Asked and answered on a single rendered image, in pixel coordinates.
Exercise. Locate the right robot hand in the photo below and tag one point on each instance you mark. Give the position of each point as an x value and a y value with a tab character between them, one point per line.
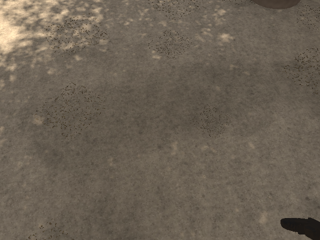
308	227

